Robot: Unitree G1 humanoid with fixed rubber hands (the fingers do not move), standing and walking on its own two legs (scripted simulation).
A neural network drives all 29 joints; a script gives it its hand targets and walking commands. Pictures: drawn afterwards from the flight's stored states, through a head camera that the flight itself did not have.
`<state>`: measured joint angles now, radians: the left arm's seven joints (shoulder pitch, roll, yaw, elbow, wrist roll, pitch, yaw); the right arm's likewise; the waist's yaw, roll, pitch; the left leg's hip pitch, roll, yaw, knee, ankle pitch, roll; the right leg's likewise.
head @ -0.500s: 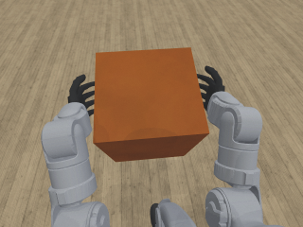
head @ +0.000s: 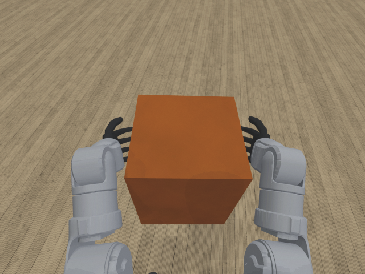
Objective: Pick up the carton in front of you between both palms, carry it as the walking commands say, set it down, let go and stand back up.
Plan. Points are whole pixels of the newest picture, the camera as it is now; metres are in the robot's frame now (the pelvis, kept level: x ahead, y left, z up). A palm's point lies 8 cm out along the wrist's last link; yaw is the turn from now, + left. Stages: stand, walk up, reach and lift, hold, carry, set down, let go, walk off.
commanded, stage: carry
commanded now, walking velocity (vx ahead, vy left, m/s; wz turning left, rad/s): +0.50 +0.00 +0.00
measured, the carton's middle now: (184, 164) +0.37 +0.00 +0.04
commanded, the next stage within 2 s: none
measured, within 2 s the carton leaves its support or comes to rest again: neither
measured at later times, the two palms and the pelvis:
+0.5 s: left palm (141, 88) +0.58 +0.12 +0.09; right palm (248, 91) +0.57 -0.18 +0.09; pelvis +0.33 -0.02 -0.02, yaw -1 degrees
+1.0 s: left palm (142, 43) +0.88 +0.15 +0.07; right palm (223, 46) +0.86 -0.15 +0.08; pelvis +0.63 +0.02 -0.01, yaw -4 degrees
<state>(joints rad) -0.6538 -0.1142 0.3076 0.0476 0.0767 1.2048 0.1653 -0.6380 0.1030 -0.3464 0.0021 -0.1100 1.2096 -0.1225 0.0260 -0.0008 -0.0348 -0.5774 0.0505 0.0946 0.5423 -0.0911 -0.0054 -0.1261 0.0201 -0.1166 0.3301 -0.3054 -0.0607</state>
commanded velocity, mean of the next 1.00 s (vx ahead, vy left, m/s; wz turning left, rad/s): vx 0.50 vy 0.00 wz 0.00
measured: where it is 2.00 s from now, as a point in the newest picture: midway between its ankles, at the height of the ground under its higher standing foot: (185, 125)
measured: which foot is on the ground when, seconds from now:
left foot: up 0.00-0.04, down 0.06-0.46, up 0.48-0.84, down 0.86-1.00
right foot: down 0.00-0.06, up 0.08-0.42, down 0.44-0.86, up 0.88-1.00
